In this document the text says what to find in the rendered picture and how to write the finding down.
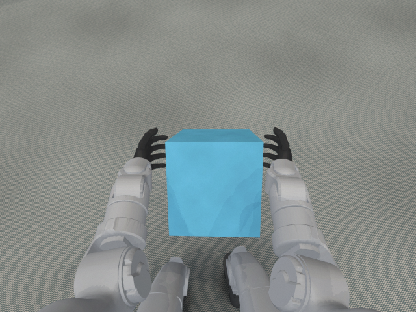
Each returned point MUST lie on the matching right robot shin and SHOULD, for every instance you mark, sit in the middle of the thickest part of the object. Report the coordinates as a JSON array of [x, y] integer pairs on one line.
[[236, 250]]

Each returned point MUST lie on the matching robot right hand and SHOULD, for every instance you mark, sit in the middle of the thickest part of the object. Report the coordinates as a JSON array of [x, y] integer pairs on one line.
[[282, 149]]

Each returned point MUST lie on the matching right robot upper arm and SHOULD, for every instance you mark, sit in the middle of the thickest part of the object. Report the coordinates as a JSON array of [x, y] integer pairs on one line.
[[303, 284]]

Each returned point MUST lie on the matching right robot forearm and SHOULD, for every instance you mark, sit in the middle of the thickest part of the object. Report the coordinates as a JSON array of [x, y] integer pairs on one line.
[[295, 228]]

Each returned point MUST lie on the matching carton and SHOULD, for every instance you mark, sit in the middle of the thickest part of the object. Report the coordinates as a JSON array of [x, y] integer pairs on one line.
[[214, 183]]

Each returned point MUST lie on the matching left robot forearm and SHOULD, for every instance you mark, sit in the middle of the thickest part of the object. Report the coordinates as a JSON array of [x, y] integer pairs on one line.
[[127, 209]]

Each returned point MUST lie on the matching robot right thigh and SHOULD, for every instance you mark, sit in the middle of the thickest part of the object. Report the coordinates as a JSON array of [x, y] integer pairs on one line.
[[252, 282]]

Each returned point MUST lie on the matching left robot upper arm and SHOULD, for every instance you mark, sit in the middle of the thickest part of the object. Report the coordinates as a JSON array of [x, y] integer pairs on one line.
[[114, 280]]

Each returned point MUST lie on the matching robot left hand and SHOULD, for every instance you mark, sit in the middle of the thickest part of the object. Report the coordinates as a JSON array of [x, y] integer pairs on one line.
[[145, 148]]

